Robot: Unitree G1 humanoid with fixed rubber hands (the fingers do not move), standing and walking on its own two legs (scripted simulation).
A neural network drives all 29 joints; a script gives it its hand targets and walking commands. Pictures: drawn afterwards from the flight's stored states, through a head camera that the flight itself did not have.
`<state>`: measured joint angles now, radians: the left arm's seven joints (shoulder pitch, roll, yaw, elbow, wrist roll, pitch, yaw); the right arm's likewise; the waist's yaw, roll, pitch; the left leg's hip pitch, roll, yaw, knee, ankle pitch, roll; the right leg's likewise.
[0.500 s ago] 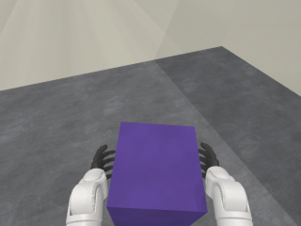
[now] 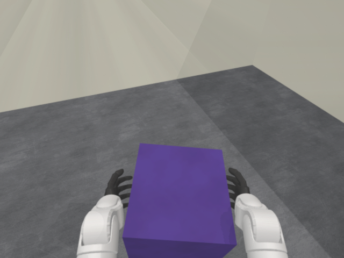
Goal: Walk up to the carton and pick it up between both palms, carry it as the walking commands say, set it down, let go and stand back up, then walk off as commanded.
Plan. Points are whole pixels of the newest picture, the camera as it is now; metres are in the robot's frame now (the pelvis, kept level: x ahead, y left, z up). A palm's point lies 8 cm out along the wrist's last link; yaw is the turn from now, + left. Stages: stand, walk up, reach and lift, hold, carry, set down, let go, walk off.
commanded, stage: carry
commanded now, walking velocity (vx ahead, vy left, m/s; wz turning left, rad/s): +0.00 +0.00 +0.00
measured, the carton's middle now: (175, 210) +0.28 +0.00 -0.02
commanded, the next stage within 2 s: hold in 1.64 s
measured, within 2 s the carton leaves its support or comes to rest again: neither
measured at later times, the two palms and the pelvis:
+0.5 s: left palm (115, 197) +0.28 +0.14 +0.04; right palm (239, 197) +0.28 -0.15 +0.03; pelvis +0.01 +0.00 +0.00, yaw +0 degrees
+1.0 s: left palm (120, 196) +0.28 +0.13 +0.04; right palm (245, 198) +0.28 -0.16 +0.03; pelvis +0.01 -0.01 +0.00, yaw +0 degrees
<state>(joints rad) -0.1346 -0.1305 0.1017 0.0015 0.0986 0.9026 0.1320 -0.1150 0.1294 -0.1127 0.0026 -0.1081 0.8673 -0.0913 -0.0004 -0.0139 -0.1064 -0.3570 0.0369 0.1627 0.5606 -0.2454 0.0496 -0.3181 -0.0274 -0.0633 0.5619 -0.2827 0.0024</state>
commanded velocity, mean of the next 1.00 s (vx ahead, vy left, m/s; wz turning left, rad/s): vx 0.00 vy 0.00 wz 0.00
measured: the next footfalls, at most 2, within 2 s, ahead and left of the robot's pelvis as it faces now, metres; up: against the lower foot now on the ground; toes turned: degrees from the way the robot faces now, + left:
none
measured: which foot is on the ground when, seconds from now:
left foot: down 0.00-1.00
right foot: down 0.00-1.00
